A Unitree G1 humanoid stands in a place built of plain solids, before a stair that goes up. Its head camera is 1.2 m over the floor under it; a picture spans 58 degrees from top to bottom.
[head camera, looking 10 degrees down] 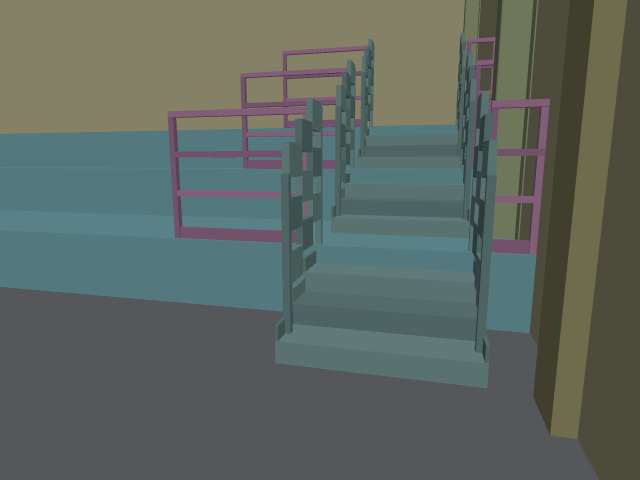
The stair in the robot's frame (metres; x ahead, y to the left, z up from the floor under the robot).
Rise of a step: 0.14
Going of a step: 0.30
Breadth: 1.22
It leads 14 degrees to the right of straight ahead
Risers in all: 4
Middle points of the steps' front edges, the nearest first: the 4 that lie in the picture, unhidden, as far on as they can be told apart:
2.32 -0.32 0.14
2.61 -0.39 0.29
2.90 -0.46 0.43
3.19 -0.54 0.57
